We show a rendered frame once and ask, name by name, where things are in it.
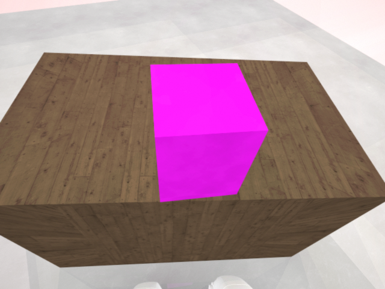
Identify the carton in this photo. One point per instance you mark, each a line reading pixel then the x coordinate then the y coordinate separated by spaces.
pixel 208 129

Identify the pedestal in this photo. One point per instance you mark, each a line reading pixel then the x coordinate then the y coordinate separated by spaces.
pixel 79 178

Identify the right robot thigh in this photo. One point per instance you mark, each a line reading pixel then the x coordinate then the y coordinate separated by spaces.
pixel 229 282

